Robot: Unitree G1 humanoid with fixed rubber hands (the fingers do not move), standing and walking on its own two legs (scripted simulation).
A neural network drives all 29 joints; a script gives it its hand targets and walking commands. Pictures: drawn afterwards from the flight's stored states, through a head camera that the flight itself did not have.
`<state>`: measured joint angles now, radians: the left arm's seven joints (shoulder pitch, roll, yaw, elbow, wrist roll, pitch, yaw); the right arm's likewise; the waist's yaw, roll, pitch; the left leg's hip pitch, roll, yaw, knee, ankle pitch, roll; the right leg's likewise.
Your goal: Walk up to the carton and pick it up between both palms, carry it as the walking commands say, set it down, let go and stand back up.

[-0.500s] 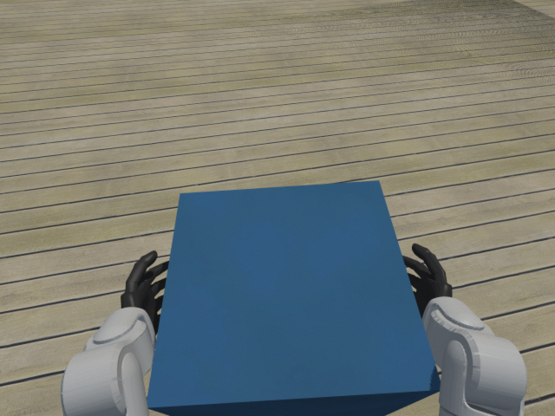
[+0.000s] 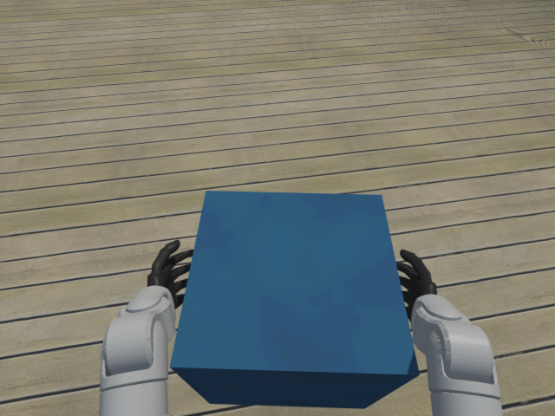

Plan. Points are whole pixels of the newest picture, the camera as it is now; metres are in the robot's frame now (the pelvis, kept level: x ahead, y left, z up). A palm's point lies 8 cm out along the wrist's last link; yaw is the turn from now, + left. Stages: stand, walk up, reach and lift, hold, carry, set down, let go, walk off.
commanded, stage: hold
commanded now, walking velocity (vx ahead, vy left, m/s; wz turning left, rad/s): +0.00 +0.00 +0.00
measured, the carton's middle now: (290, 306) +0.29 -0.01 -0.04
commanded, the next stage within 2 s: set down in 0.58 s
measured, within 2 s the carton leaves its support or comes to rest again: neither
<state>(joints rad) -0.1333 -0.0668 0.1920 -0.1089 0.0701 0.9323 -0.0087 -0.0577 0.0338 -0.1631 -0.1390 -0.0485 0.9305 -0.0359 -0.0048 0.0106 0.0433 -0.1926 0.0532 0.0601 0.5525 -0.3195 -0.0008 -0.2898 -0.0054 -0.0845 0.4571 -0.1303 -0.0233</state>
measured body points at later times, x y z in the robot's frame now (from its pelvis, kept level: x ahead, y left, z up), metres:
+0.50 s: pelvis +0.00 +0.01 +0.00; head +0.00 +0.01 +0.45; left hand +0.26 +0.20 +0.03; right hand +0.27 -0.16 +0.03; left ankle -0.02 +0.12 -0.73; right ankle +0.07 -0.11 -0.73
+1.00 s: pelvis +0.00 -0.02 +0.00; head -0.01 -0.03 +0.45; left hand +0.30 +0.18 +0.01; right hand +0.30 -0.18 -0.01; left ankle -0.02 +0.12 -0.73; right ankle +0.07 -0.11 -0.73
